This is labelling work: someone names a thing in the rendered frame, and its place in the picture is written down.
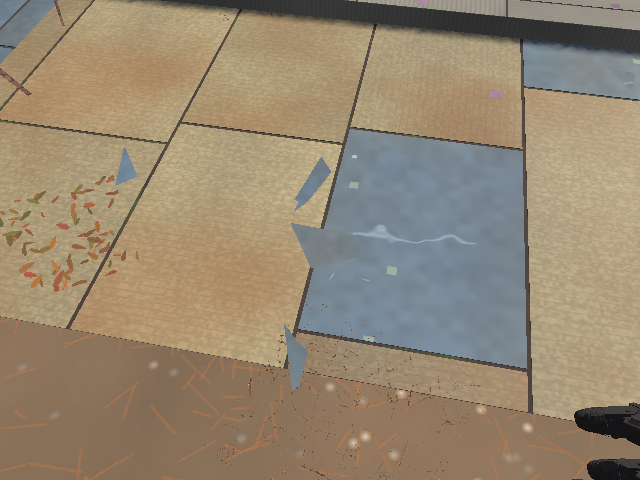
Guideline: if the right robot hand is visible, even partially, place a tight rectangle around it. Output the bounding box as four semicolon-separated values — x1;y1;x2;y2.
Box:
572;402;640;480

